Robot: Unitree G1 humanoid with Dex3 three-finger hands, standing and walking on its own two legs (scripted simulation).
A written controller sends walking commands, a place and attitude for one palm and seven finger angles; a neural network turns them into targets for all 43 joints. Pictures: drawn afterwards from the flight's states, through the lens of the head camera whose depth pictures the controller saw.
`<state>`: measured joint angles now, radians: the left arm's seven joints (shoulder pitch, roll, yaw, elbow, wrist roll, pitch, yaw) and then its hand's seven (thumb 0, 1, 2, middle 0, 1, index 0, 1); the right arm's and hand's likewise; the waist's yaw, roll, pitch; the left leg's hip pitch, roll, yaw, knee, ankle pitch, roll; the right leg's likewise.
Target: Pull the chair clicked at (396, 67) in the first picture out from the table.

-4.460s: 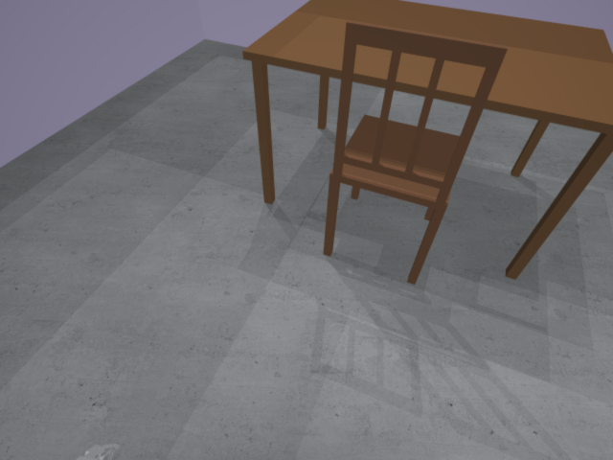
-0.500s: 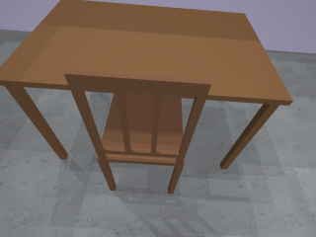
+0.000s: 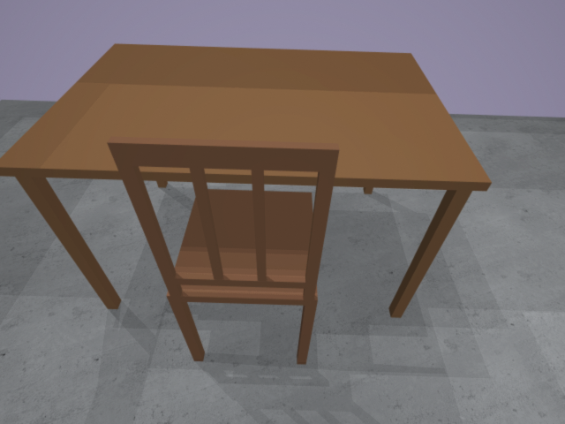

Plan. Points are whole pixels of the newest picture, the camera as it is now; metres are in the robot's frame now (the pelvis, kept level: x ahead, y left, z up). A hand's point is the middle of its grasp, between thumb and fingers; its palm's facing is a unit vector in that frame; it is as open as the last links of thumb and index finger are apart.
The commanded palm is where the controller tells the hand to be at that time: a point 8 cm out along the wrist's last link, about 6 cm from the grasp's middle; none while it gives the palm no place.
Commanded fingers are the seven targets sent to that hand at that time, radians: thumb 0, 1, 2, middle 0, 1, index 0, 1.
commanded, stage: come to a stop and stand still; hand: left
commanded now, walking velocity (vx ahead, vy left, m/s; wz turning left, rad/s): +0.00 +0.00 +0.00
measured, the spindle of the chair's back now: (209, 230) +0.50 +0.17 -0.07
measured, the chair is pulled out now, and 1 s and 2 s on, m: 0.00 0.00 0.00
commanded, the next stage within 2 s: look again from close up in 0.02 s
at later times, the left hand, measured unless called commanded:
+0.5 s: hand out of the picture +0.00 +0.17 -0.17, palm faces +0.03 -0.99 -0.15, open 7.4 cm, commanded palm none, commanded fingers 0.00 0.90 0.90 -0.20 -0.30 -0.20 -0.30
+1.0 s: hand out of the picture +0.02 +0.19 -0.17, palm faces +0.01 -0.98 -0.19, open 7.4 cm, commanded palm none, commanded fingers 0.00 0.90 0.90 -0.20 -0.30 -0.20 -0.30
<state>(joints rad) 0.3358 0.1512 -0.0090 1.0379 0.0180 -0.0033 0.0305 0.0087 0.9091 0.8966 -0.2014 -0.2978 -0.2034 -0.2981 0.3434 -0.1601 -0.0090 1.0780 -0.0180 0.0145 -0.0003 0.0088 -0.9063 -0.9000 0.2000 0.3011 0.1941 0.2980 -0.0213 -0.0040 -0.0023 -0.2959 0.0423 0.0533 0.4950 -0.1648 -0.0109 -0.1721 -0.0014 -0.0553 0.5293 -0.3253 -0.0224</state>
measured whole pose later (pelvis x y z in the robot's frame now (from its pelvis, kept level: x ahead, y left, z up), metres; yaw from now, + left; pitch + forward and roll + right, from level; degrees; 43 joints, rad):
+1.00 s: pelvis +0.03 +0.03 +0.01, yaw -1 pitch -1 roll +0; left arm 0.34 0.16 -0.01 1.11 0.02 -0.01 0.04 0.01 0.91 0.90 -0.20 -0.30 -0.20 -0.30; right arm 0.27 -0.16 0.01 1.13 -0.01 -0.02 -0.02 0.01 -0.92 -0.90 0.20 0.30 0.20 0.30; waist 0.01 -0.02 0.02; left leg -0.21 0.00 0.09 0.41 -0.18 0.02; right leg -0.07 -0.04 -0.03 0.41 -0.31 0.02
